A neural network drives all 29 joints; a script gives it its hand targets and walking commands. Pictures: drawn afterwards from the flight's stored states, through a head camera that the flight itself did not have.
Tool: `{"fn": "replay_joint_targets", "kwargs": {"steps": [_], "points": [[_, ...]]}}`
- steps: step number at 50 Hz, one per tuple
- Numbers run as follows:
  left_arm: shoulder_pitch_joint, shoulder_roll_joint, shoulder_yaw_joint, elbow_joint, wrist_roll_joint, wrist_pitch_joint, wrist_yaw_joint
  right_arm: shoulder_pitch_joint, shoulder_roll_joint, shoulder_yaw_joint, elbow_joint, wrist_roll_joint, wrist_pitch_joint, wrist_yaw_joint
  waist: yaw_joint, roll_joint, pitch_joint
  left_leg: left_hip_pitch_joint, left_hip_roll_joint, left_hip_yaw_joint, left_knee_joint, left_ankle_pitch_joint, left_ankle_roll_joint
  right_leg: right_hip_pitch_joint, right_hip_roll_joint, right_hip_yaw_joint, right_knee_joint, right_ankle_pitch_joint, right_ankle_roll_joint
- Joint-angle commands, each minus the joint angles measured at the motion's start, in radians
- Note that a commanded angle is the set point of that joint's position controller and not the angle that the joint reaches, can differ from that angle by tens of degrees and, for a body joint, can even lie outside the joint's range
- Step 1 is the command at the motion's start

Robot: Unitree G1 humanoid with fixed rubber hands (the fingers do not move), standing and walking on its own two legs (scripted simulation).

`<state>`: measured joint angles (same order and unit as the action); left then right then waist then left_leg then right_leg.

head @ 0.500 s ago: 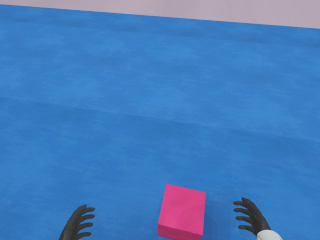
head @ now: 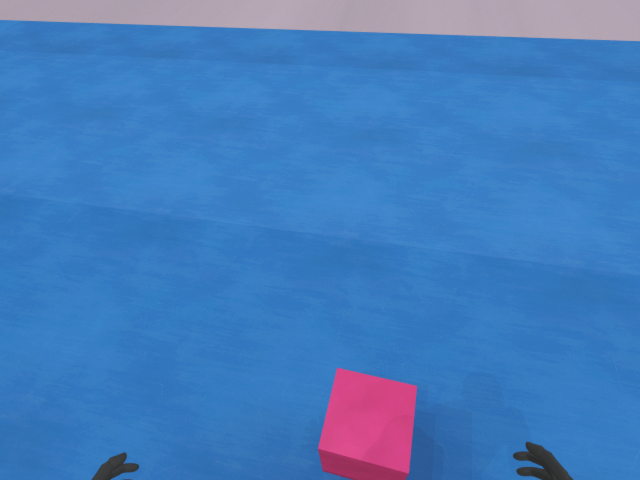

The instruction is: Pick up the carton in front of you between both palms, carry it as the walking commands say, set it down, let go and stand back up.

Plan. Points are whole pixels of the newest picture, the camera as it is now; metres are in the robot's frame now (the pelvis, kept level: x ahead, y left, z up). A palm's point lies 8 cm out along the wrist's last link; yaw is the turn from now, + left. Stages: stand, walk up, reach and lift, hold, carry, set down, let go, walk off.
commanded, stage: stand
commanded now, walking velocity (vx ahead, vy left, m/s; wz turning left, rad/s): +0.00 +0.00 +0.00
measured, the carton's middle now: (367, 430) +0.36 -0.08 -0.64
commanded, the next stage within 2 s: none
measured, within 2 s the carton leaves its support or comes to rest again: neither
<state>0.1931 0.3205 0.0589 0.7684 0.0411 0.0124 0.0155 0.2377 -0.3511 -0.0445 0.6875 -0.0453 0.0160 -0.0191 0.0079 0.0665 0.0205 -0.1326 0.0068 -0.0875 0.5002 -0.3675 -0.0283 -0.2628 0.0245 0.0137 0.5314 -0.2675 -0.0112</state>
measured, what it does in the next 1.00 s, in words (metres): stands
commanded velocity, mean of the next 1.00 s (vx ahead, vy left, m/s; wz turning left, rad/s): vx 0.00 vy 0.00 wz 0.00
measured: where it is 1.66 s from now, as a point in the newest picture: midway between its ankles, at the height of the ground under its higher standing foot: outside the picture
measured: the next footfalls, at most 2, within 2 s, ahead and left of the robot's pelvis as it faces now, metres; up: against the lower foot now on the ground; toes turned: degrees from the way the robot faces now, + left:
none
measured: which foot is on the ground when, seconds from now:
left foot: down 0.00-1.00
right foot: down 0.00-1.00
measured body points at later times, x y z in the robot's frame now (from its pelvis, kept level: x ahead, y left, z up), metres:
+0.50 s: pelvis +0.00 +0.00 +0.00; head +0.00 -0.02 +0.45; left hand +0.11 +0.30 -0.10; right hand +0.12 -0.30 -0.11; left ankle -0.06 +0.14 -0.73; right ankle +0.01 -0.11 -0.73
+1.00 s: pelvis -0.01 +0.00 +0.01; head -0.02 -0.02 +0.46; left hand +0.09 +0.31 -0.10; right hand +0.08 -0.31 -0.11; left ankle -0.06 +0.14 -0.73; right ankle +0.01 -0.11 -0.73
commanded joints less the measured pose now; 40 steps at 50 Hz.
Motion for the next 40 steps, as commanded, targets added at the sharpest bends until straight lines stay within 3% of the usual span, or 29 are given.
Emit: {"fn": "replay_joint_targets", "kwargs": {"steps": [1, 13, 40], "points": [[-0.034, 0.151, 0.031, -0.037, -0.004, -0.016, 0.006, -0.013, -0.124, -0.023, -0.044, 0.003, -0.02, -0.009, -0.005, -0.078, -0.068, -0.035, 0.046, -0.019, -0.051, 0.298, 0.017, 0.104, -0.089, 0.076, -0.077, 0.272, -0.008], [-0.058, 0.167, 0.027, 0.045, -0.012, -0.017, 0.007, -0.018, -0.146, -0.008, 0.029, 0.01, -0.025, -0.019, -0.001, -0.056, -0.055, -0.033, 0.057, -0.028, -0.078, 0.345, 0.019, 0.152, -0.097, 0.079, -0.083, 0.325, -0.018], [-0.106, 0.203, 0.006, 0.169, -0.021, -0.018, -0.004, -0.05, -0.188, 0.008, 0.169, 0.016, -0.036, -0.012, 0.003, -0.059, -0.008, -0.034, 0.076, -0.038, -0.177, 0.235, 0.032, 0.156, -0.109, 0.103, -0.162, 0.186, -0.021]]}}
